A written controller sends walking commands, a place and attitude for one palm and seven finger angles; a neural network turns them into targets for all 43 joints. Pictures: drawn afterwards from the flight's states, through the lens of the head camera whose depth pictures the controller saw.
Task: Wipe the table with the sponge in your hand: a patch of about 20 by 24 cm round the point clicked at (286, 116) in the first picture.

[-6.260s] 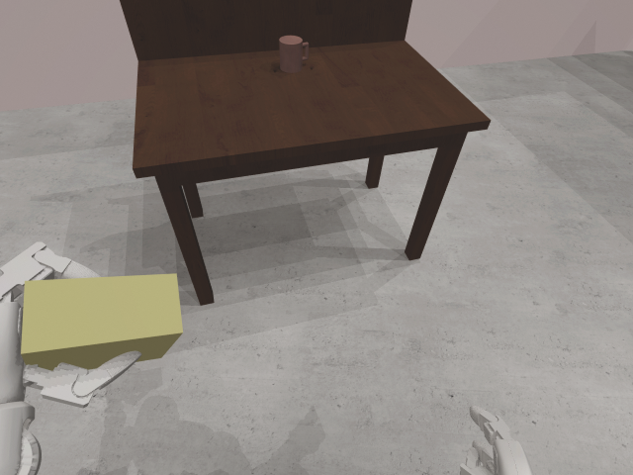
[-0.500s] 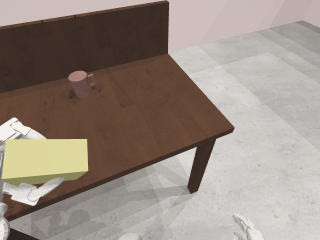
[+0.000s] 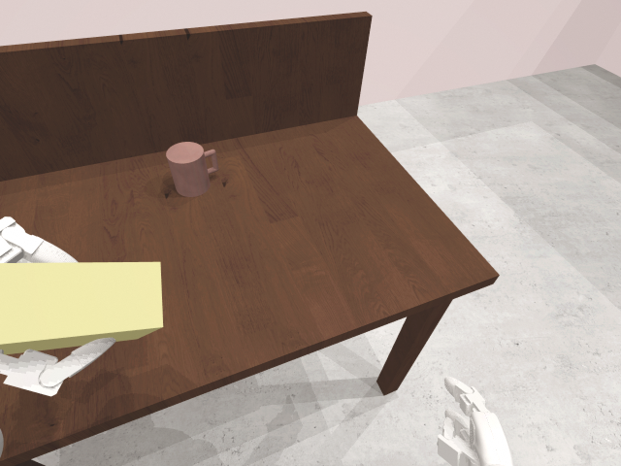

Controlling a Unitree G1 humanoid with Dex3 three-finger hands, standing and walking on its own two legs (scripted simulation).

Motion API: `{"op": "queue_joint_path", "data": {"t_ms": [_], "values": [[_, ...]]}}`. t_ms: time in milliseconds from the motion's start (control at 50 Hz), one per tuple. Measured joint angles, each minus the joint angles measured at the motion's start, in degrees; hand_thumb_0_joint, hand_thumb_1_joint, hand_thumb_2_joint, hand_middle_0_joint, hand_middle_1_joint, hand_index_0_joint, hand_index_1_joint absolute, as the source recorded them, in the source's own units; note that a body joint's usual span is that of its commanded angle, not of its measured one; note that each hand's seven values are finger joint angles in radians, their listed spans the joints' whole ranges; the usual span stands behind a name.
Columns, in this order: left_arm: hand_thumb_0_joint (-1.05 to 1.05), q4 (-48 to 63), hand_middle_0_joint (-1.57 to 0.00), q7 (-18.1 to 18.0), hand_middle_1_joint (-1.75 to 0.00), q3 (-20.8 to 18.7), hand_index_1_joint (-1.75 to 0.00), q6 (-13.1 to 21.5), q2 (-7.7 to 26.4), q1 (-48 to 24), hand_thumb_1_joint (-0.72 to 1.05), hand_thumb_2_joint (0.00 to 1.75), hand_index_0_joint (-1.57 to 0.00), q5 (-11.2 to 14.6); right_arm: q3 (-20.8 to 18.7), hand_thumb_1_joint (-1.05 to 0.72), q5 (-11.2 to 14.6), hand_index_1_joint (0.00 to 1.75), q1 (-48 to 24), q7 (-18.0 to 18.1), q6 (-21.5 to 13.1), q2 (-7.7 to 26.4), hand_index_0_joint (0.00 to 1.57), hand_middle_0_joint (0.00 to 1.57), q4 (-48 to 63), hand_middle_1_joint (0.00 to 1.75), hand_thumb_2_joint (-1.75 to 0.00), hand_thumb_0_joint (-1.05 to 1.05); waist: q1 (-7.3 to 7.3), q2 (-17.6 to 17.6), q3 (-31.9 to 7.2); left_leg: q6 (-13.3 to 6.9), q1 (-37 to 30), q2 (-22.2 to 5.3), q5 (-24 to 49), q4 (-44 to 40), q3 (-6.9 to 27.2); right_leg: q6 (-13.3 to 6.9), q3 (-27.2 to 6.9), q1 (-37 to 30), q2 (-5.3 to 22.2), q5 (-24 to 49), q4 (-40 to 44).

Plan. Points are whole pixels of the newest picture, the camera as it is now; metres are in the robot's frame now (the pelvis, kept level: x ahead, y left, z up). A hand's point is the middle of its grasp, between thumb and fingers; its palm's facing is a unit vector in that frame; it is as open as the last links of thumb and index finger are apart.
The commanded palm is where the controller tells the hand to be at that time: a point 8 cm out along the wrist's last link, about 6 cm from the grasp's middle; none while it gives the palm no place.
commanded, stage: come to a stop and stand still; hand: left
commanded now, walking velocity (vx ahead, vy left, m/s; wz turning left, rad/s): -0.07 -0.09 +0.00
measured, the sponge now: (102, 307) +0.22 +0.22 +0.17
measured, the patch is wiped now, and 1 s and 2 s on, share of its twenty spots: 0.00 0.00 0.00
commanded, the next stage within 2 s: look again from close up in 1.56 s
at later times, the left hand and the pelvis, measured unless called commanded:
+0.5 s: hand out of the picture +0.21 +0.31 +0.20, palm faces +0.51 -0.77 -0.39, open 9.8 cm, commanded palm +0.13 +0.29 +0.19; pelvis -0.03 +0.01 +0.01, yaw +0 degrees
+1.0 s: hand out of the picture +0.18 +0.30 +0.17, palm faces +0.42 -0.84 -0.34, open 9.8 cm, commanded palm +0.12 +0.33 +0.19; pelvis -0.03 +0.05 +0.01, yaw +1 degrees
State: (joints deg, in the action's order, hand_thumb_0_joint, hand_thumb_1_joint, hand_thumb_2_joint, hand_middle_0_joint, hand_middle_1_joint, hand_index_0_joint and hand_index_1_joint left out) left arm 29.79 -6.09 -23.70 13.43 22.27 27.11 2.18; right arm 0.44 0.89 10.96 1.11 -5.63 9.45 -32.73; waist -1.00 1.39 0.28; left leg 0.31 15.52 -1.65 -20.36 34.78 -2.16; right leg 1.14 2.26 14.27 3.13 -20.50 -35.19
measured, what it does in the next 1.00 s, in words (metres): shifts its weight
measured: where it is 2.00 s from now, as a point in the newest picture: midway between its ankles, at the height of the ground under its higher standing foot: outside the picture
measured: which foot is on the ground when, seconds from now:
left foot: down 0.00-1.00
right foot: down 0.00-1.00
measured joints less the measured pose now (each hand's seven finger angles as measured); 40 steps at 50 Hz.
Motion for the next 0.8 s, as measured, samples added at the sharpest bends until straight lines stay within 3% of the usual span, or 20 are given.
{"op": "queue_joint_path", "data": {"t_ms": [60,100,140,200,320,360,400,440,480,520,580,620,660,740,800], "values": [[0.00,-3.4,-0.78,-0.1,-1.34,0.6,-1.34,-1.8,-1.0,-2.6,-0.48,1.00,-0.78,-0.6,0.3,-0.91,-0.5,0.30,0.4,0.7,0.0,-1.0,0.21,0.20,-0.6,0.30,-0.89,0.01,-0.76,1.0,1.0,-0.8,-1.0,1.3,2.0,-1.5,-0.5,-1.0,-1.2,1.7,-0.3,-2.3,-4.9],[0.00,-4.9,-0.78,-0.1,-1.34,1.3,-1.34,-3.3,-1.4,-4.7,-0.48,1.00,-0.78,-0.8,0.8,-0.91,-0.9,0.30,0.4,0.6,-0.3,-1.4,0.21,0.20,-1.1,0.30,-0.89,0.01,-0.86,1.4,2.0,-0.9,-1.9,1.9,3.2,-3.2,-0.2,-1.5,-0.4,1.6,-1.2,-1.7,-3.6],[0.00,-4.7,-0.78,-0.2,-1.34,2.2,-1.34,-4.3,-1.7,-5.9,-0.48,1.00,-0.78,-1.0,1.3,-0.91,-1.1,0.30,0.5,0.1,-0.6,-1.6,0.21,0.20,-0.9,0.30,-0.89,0.01,-0.56,1.8,3.0,-0.7,-2.3,2.4,3.8,-3.8,0.2,-1.9,0.5,0.0,-2.0,3.4,2.2],[-0.01,-2.7,-0.78,0.0,-1.34,4.2,-1.34,-4.6,-3.0,-5.3,-0.48,1.00,-0.78,-0.9,1.7,-0.91,-1.0,0.30,-0.1,-0.1,-0.5,-0.6,0.21,0.20,-1.4,0.30,-0.89,0.01,0.74,-1.0,3.8,-0.3,-2.3,0.6,3.6,-3.3,2.0,-2.8,2.3,-2.5,-4.0,5.7,6.7],[0.00,1.1,-0.78,0.3,-1.34,3.2,-1.34,-3.0,-0.4,1.0,-0.48,1.00,-0.78,0.8,0.6,-0.91,-0.8,0.30,-0.2,0.5,0.2,0.6,0.21,0.20,-1.0,0.30,-0.89,0.02,1.66,-1.3,1.7,-0.1,-2.6,-0.2,5.2,-6.0,1.1,-3.1,1.5,-2.7,-4.8,7.6,10.1],[0.00,-0.1,-0.78,0.1,-1.34,2.3,-1.34,-3.3,0.4,1.7,-0.48,1.00,-0.78,1.0,0.1,-0.91,-0.6,0.30,-0.1,1.1,0.5,1.4,0.21,0.20,-0.9,0.30,-0.89,0.02,1.41,-1.4,1.1,-0.1,-3.0,-0.2,5.9,-7.2,0.7,-3.0,1.1,-2.9,-4.9,8.3,11.1],[0.00,-4.9,-0.78,2.5,-1.34,0.2,-1.34,-2.4,5.1,-6.2,-0.48,1.00,-0.78,-1.8,-1.3,-0.91,-1.1,0.30,1.7,1.8,-1.4,2.2,0.21,0.20,-0.8,0.30,-0.89,0.01,-1.33,-1.2,1.5,-0.2,-1.7,-0.5,6.2,-6.3,0.9,-2.9,1.4,-2.2,-5.1,8.9,11.2],[0.00,-11.1,-0.78,2.2,-1.34,-2.7,-1.34,-0.7,7.1,-12.7,-0.48,1.00,-0.78,-0.9,-1.2,-0.91,-0.9,0.30,1.4,1.4,-1.8,3.1,0.21,0.20,-1.6,0.30,-0.90,0.01,-2.33,-0.6,2.3,-0.1,-1.2,-0.6,6.7,-6.3,0.9,-3.0,1.4,-1.6,-5.2,9.6,11.2],[0.00,-14.0,-0.78,0.7,-1.34,-3.9,-1.34,-0.8,5.2,-14.2,-0.48,1.00,-0.78,0.8,-1.4,-0.91,-0.2,0.30,0.9,0.6,-2.2,4.0,0.21,0.20,-1.7,0.30,-0.90,0.01,-2.06,-0.5,2.9,-0.3,-1.8,-0.1,7.6,-7.4,0.0,-2.8,0.6,-1.4,-4.7,10.2,11.0],[0.00,-13.2,-0.78,-0.2,-1.34,-2.0,-1.34,-1.4,1.4,-11.9,-0.48,1.00,-0.78,1.5,-1.9,-0.91,0.0,0.30,1.1,-0.1,-2.8,4.9,0.21,0.20,-1.0,0.30,-0.90,0.02,-1.42,-1.1,3.0,-1.0,-2.1,0.5,8.1,-7.8,-0.8,-2.2,-0.2,-1.1,-4.1,10.4,10.6],[-0.01,-9.0,-0.78,0.1,-1.34,4.6,-1.34,-1.3,-3.4,-5.3,-0.48,1.00,-0.78,0.9,-2.0,-0.91,0.2,0.30,1.5,-0.3,-3.4,5.1,0.20,0.20,-0.7,0.30,-0.90,0.02,-0.47,-1.5,2.8,-1.9,-2.3,1.2,8.3,-7.9,-1.5,-1.4,-0.9,-1.0,-3.4,10.4,10.2],[-0.01,-6.9,-0.78,1.0,-1.34,8.3,-1.34,-0.9,-4.3,-1.7,-0.48,1.00,-0.78,0.1,-1.6,-0.91,0.0,0.30,2.0,0.2,-3.5,4.2,0.20,0.20,-0.8,0.30,-0.90,0.02,-0.02,-0.9,2.5,-2.2,-2.1,1.4,8.3,-7.7,-1.4,-1.1,-0.8,-0.9,-3.2,10.6,10.3],[-0.01,-5.5,-0.78,1.7,-1.34,9.3,-1.34,-0.4,-3.0,0.1,-0.48,1.00,-0.78,-0.4,-0.8,-0.91,-0.2,0.30,2.6,0.7,-3.5,2.8,0.20,0.20,-1.0,0.30,-0.90,0.02,0.07,0.2,2.4,-2.3,-1.6,1.5,8.3,-7.4,-1.1,-1.1,-0.5,-0.9,-3.2,10.9,10.7],[-0.01,-5.5,-0.78,1.1,-1.34,5.4,-1.34,0.4,1.2,-2.2,-0.48,1.00,-0.78,-0.5,0.7,-0.91,-0.5,0.30,3.5,1.6,-3.9,0.6,0.20,0.20,-0.9,0.30,-0.90,0.02,-0.50,1.9,3.1,-2.5,-0.4,1.5,8.8,-7.0,-0.1,-1.2,0.0,-0.6,-3.5,10.3,11.3],[-0.01,-5.6,-0.78,0.1,-1.34,1.5,-1.34,1.1,2.4,-6.0,-0.48,1.00,-0.78,-0.5,1.4,-0.91,-0.6,0.30,3.5,1.5,-5.1,0.0,0.21,0.20,-1.2,0.30,-0.90,0.02,-1.12,2.4,4.1,-3.0,-0.2,2.2,9.2,-7.2,0.3,-1.0,-0.2,-0.5,-3.1,10.3,11.1]]}}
